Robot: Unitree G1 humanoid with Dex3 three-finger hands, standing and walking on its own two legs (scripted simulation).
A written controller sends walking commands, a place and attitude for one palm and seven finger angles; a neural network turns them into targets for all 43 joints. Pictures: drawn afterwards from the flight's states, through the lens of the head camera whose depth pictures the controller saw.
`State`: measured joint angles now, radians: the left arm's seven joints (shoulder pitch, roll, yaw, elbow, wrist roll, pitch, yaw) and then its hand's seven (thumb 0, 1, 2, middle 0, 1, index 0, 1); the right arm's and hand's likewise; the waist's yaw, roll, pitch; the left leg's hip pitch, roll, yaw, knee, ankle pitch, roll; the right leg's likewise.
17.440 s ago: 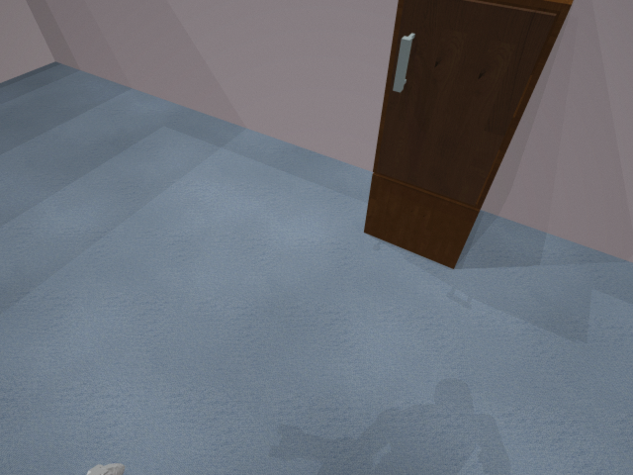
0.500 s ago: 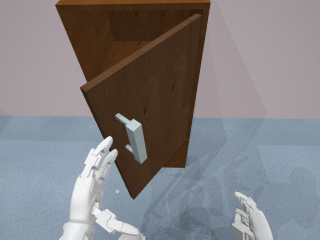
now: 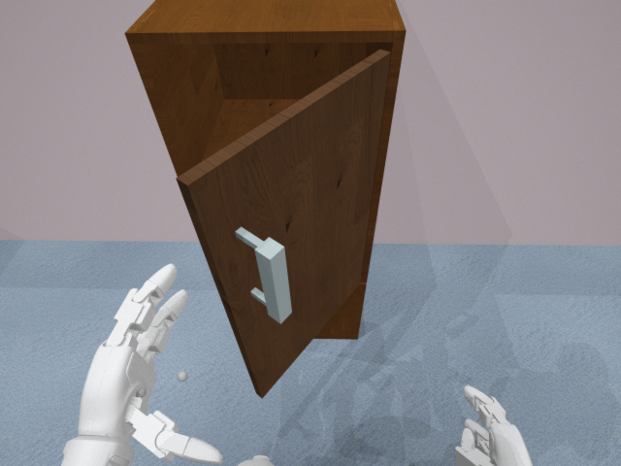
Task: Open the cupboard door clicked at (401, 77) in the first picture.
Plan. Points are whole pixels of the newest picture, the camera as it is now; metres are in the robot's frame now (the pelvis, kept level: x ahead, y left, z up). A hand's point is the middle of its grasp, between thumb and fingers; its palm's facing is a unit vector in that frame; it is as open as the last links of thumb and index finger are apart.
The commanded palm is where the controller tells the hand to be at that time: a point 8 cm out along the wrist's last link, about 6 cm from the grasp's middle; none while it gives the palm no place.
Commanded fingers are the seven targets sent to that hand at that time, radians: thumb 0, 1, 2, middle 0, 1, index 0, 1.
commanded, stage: draw the hand back to the body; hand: left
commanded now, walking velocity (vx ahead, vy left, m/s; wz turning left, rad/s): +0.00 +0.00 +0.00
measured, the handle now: (263, 276) +0.34 +0.08 +0.08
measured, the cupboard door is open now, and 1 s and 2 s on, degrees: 53 53 53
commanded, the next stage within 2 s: step back with the hand held close in 1.32 s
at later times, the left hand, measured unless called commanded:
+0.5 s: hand (79, 359) +0.19 +0.23 +0.15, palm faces +0.25 -0.92 -0.31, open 14.3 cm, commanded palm +0.16 +0.27 +0.17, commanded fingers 0.00 0.17 0.58 -0.17 -0.30 -0.17 -0.30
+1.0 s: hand out of the picture +0.22 +0.29 +0.22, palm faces +0.48 -0.79 -0.39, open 8.4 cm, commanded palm +0.17 +0.32 +0.23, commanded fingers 0.00 0.90 0.90 -0.20 -0.30 -0.20 -0.30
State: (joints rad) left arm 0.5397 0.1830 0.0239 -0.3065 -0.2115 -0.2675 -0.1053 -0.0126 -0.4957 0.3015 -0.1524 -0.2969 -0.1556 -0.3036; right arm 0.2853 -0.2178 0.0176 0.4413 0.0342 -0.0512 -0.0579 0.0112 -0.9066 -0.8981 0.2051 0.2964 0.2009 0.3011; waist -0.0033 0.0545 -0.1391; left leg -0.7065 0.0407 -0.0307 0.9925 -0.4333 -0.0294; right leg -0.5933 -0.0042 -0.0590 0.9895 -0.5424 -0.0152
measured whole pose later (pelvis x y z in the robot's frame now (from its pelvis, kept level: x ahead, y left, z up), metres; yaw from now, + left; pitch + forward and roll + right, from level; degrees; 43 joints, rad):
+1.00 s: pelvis +0.02 +0.02 +0.06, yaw -1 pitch -4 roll +0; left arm 0.45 0.34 0.35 -0.38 -0.07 -0.07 0.13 0.01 0.70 0.82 -0.20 -0.30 -0.21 -0.30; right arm 0.19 -0.23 0.04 0.63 0.00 -0.09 -0.10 0.01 -0.90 -0.90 0.21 0.30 0.20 0.30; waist 0.07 0.05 0.00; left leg -0.15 0.01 0.03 0.44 -0.22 0.00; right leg -0.04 -0.03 -0.02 0.40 -0.29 0.02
